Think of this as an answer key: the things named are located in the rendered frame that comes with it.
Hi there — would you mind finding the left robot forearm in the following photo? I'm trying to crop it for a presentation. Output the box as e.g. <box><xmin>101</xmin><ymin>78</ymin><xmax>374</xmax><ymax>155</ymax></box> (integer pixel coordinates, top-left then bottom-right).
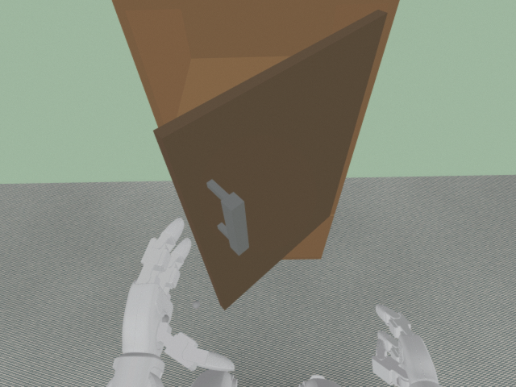
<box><xmin>106</xmin><ymin>352</ymin><xmax>165</xmax><ymax>387</ymax></box>

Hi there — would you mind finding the left robot hand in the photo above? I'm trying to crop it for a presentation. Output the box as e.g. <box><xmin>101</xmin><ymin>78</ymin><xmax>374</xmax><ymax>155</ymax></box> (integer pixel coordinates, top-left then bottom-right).
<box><xmin>122</xmin><ymin>218</ymin><xmax>235</xmax><ymax>371</ymax></box>

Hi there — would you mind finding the right robot hand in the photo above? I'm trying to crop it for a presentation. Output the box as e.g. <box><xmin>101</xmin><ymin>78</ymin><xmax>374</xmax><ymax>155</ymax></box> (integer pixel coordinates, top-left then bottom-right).
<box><xmin>372</xmin><ymin>304</ymin><xmax>439</xmax><ymax>387</ymax></box>

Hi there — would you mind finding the robot left thigh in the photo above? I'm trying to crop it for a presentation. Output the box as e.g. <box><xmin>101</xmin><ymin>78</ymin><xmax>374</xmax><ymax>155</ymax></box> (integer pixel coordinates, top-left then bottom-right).
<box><xmin>190</xmin><ymin>369</ymin><xmax>237</xmax><ymax>387</ymax></box>

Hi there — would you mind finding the cupboard door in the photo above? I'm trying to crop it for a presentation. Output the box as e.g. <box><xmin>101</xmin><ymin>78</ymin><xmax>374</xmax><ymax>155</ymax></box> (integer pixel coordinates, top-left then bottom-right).
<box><xmin>153</xmin><ymin>10</ymin><xmax>388</xmax><ymax>310</ymax></box>

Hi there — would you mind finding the handle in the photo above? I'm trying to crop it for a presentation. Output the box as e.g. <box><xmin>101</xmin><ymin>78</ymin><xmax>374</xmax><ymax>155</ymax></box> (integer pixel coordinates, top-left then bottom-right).
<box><xmin>206</xmin><ymin>179</ymin><xmax>249</xmax><ymax>256</ymax></box>

